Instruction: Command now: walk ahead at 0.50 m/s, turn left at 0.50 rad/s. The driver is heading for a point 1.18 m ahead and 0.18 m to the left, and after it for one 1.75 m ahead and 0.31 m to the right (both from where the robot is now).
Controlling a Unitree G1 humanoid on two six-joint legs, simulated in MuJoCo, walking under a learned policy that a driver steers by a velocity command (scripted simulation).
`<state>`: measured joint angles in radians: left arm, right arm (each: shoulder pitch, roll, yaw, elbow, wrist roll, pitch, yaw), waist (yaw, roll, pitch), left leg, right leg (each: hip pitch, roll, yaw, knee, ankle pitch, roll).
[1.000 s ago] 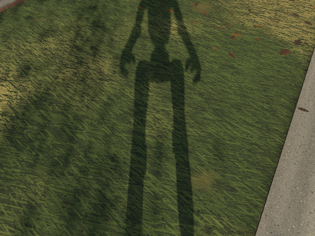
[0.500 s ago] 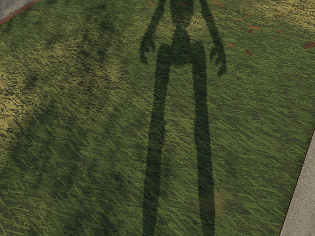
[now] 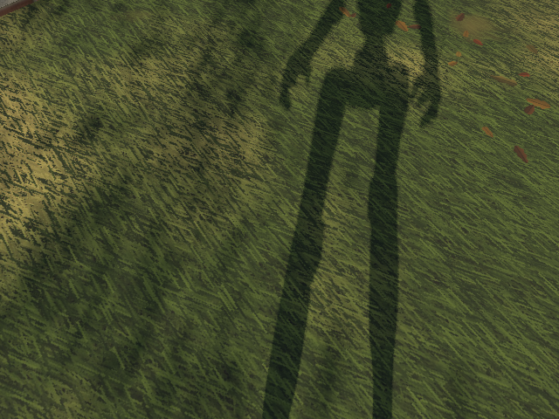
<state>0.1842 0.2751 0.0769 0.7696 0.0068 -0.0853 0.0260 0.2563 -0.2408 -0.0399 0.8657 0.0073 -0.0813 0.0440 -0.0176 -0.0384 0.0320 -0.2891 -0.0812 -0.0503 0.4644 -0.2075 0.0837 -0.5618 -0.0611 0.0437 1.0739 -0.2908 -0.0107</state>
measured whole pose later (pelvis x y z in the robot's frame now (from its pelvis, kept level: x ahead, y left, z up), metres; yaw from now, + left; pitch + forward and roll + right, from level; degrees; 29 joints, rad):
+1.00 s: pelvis +0.50 +0.12 +0.00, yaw +25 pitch +1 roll +0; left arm 0.24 0.32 0.05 0.84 -0.03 -0.07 -0.02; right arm 0.24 -0.26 -0.05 0.70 0.00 -0.06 0.03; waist 0.00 -0.03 0.04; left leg -0.26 -0.04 0.05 0.41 -0.18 0.06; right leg -0.52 -0.11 0.02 1.13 -0.32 -0.01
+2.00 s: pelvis +1.07 +0.25 +0.00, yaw -9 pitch +1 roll +1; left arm 0.28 0.32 0.07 0.69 -0.03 -0.01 0.00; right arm 0.24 -0.26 -0.06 0.72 -0.01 -0.10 0.01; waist -0.01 -0.05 0.02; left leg -0.25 -0.02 0.06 0.43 -0.20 0.03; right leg -0.53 -0.03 0.06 1.19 -0.34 -0.01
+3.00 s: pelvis +1.60 +0.04 +0.00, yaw -43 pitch +1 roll +1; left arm 0.27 0.31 0.07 0.68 -0.02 -0.02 0.01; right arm 0.27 -0.26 -0.05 0.76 -0.01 -0.10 0.02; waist -0.03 -0.05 0.02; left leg -0.23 -0.03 0.05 0.41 -0.20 0.03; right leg -0.55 -0.03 0.08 1.13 -0.33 -0.01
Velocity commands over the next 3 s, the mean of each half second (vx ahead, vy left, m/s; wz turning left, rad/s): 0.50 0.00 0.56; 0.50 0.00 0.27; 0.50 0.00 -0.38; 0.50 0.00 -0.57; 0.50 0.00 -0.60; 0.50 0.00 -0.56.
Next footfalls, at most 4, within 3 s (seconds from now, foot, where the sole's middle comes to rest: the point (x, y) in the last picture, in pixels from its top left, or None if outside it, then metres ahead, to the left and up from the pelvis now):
0.32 right None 0.36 -0.11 -0.78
0.82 left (168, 392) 0.52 0.23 -0.78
1.36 right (226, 260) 0.89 0.11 -0.78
1.82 left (152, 187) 1.15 0.35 -0.78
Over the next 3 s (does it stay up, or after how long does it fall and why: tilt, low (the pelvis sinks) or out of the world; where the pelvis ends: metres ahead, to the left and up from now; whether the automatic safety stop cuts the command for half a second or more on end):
stays up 1.60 0.04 0.00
